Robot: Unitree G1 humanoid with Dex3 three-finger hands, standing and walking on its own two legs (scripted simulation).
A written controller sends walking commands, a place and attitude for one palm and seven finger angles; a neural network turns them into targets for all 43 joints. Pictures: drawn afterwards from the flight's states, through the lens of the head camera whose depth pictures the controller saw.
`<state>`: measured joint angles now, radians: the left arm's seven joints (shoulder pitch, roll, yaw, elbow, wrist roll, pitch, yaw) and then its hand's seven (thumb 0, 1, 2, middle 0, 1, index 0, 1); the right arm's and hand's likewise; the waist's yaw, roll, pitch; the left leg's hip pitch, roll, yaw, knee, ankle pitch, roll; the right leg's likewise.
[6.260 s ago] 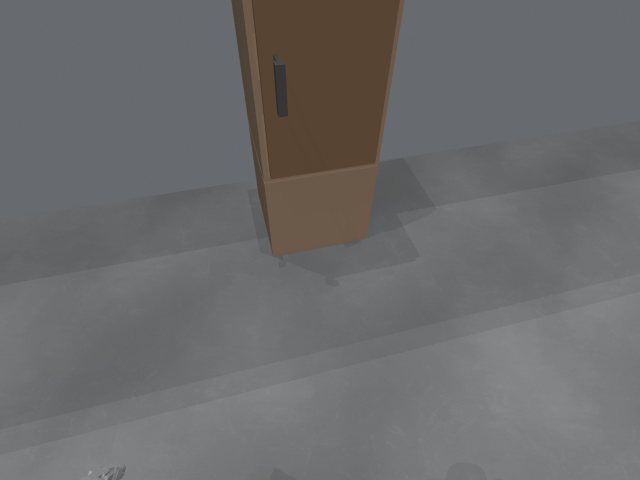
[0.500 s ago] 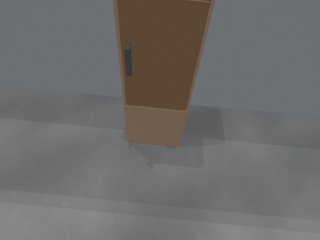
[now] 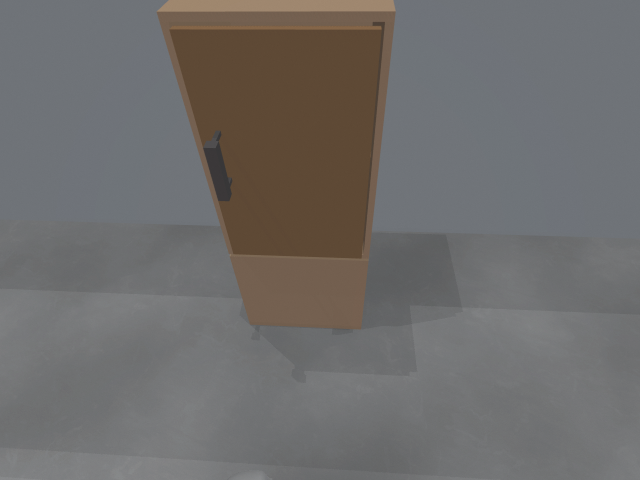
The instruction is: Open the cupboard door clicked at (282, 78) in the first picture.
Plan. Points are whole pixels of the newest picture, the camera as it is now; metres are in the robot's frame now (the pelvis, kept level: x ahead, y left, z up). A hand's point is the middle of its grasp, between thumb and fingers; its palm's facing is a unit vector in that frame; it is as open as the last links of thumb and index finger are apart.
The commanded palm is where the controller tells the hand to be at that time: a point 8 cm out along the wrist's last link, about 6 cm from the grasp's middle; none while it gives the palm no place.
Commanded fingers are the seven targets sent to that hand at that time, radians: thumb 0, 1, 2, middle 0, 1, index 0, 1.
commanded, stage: take the last steps up to it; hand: left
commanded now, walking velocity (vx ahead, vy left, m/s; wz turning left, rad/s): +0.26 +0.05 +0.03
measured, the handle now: (221, 166) +0.72 +0.24 -0.02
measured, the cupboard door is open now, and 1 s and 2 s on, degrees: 0 0 0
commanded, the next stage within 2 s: come to a stop and stand still in 0.26 s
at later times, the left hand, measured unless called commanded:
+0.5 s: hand out of the picture +0.13 +0.23 -0.18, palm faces +0.06 -0.98 -0.17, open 7.4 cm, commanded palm none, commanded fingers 0.00 0.90 0.90 -0.20 -0.30 -0.20 -0.30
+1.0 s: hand (178, 436) +0.23 +0.24 -0.18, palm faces +0.02 -0.97 -0.24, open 7.4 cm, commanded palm none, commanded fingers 0.00 0.90 0.90 -0.20 -0.30 -0.20 -0.30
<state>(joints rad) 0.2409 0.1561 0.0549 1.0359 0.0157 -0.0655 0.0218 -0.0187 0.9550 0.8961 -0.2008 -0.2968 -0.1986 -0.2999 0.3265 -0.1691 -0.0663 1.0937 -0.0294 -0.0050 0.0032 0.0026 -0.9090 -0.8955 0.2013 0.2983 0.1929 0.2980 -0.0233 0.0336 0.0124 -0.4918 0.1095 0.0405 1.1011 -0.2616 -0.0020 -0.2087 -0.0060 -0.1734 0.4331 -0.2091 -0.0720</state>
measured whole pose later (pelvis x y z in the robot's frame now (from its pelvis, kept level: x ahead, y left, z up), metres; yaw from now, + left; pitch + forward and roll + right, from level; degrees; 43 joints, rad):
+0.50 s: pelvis +0.15 +0.06 +0.00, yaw -1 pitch -1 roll +0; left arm 0.31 0.15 0.03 1.12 0.01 0.00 0.02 0.00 0.92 0.90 -0.20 -0.30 -0.19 -0.30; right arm 0.17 -0.15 -0.03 1.03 -0.01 -0.05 -0.04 -0.03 -0.95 -0.89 0.21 0.30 0.20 0.30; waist 0.02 -0.04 0.06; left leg -0.22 0.02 0.16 0.45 -0.22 0.04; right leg -0.40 -0.08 -0.07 0.89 -0.39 0.02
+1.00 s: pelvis +0.14 +0.05 -0.01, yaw +1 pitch +0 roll +0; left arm 0.17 0.19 0.02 0.95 0.02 0.03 0.04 0.00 0.91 0.90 -0.20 -0.30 -0.20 -0.30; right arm 0.23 -0.19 -0.05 0.96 -0.03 0.03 -0.01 0.00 -0.91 -0.90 0.20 0.30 0.19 0.30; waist -0.02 0.00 0.06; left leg -0.24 0.02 0.01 0.58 -0.34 -0.01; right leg -0.37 -0.07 -0.10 0.59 -0.21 0.01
